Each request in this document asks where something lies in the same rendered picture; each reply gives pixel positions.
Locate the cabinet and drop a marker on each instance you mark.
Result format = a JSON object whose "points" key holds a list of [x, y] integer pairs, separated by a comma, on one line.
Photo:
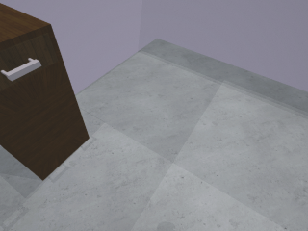
{"points": [[41, 124]]}

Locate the handle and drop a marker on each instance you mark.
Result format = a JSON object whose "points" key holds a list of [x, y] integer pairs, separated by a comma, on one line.
{"points": [[22, 70]]}

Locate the drawer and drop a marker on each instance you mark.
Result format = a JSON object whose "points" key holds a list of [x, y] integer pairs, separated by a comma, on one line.
{"points": [[39, 48]]}

